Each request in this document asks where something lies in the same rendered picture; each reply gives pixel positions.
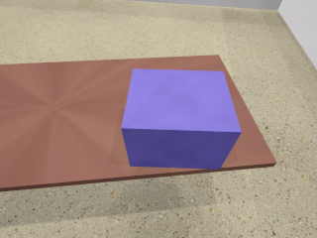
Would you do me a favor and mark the table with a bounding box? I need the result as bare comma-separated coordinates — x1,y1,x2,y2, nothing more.
0,55,277,192

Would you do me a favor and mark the carton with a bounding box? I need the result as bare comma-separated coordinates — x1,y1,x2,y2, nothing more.
121,68,242,170

